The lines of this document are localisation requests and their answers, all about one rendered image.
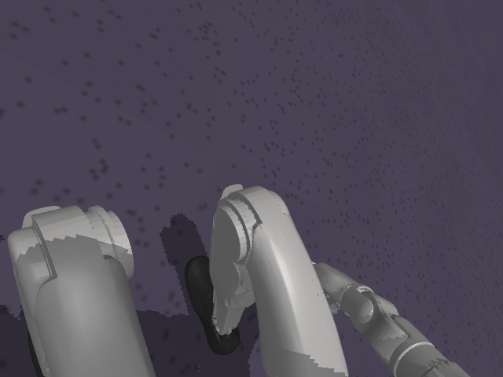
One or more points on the right robot foot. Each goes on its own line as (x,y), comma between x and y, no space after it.
(200,289)

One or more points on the right robot hand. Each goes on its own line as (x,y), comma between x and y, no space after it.
(334,283)

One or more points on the left robot foot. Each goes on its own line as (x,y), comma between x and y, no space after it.
(34,357)

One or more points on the right robot arm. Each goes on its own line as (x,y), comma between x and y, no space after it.
(401,347)

